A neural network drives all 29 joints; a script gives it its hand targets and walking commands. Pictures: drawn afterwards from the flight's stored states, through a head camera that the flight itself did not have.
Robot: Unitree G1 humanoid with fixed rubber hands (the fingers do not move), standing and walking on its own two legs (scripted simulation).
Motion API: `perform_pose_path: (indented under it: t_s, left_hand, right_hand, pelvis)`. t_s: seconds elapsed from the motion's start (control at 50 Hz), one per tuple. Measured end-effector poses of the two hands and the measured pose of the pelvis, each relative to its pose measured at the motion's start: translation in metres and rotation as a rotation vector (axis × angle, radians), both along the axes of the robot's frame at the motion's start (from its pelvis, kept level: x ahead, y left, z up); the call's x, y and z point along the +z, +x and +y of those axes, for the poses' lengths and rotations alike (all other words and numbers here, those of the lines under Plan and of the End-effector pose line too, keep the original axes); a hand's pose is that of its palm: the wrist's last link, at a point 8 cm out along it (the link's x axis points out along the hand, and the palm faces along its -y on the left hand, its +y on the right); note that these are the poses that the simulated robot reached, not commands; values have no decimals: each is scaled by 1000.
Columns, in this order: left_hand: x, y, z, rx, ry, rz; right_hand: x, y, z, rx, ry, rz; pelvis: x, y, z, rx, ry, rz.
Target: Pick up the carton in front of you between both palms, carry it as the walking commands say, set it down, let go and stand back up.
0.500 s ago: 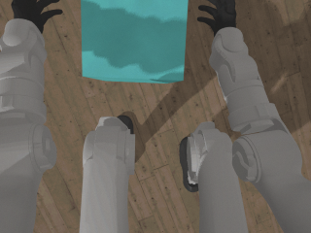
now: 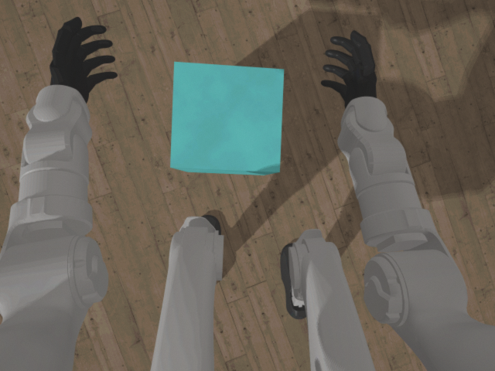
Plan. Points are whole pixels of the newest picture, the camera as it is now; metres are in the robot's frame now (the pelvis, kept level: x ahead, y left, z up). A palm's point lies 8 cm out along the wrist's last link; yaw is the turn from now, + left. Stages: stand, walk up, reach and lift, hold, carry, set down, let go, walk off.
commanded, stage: set down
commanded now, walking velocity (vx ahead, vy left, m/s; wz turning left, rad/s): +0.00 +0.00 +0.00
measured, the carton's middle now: (227, 129) +0.49 +0.10 -0.40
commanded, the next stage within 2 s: let go in 0.32 s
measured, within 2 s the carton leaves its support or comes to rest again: neither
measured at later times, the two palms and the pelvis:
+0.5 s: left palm out of the picture +0.45 +0.31 +0.02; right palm (427, 80) +0.48 -0.09 +0.02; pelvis +0.03 +0.01 +0.13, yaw +3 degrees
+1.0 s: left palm out of the picture +0.29 +0.26 +0.14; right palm out of the picture +0.34 -0.19 +0.15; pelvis +0.10 +0.00 +0.23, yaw +6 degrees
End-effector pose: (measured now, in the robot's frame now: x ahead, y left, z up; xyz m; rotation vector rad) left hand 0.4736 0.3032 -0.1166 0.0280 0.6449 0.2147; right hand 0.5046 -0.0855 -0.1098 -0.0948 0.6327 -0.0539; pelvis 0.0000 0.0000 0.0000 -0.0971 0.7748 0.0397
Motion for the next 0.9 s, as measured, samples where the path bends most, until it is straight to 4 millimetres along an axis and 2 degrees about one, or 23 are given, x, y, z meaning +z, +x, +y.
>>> perform_pose_path:
  t_s: [0.28, 0.44, 0.56, 0.68, 0.8, 0.9]
  left_hand:
    - [92, 0, 6, -18, -3, -1]
    - [126, -9, 8, -33, 28, 33]
    - [147, -48, 9, -50, 76, 99]
    - [178, -91, 5, -47, 73, 131]
    - [212, -120, -8, -54, 68, 131]
    - [237, -147, -24, -61, 67, 141]
  right_hand:
    - [91, -2, -3, -2, 1, -2]
    - [125, -12, -5, 29, -31, 19]
    - [146, -44, -17, 85, -93, 79]
    - [179, -78, -39, 108, -111, 123]
    - [213, -102, -61, 116, -101, 126]
    - [236, -131, -83, 112, -93, 138]
  pelvis:
    - [78, 18, 7, 23, 8, -15]
    - [116, 27, 12, 30, 16, -40]
    - [147, 42, 16, 39, 29, -101]
    - [178, 61, 17, 48, 48, -192]
    - [200, 78, 15, 52, 68, -286]
    - [217, 90, 10, 50, 89, -386]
